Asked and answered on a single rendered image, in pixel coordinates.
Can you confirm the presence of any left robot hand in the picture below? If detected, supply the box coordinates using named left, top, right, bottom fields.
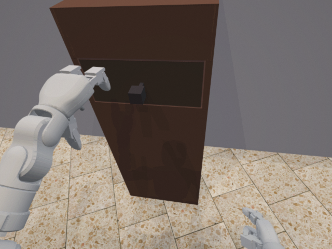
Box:
left=39, top=65, right=110, bottom=150

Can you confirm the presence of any robot left forearm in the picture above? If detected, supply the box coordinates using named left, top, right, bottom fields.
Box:
left=0, top=105, right=69, bottom=237

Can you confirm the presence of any right robot hand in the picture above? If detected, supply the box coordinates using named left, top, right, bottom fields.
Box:
left=240, top=207, right=280, bottom=249

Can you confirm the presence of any cabinet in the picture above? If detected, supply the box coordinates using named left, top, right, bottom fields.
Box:
left=49, top=0, right=219, bottom=205

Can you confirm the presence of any drawer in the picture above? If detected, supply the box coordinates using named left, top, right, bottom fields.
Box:
left=79, top=58, right=204, bottom=107

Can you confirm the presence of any handle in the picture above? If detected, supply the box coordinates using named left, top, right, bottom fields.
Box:
left=128, top=82, right=146, bottom=105

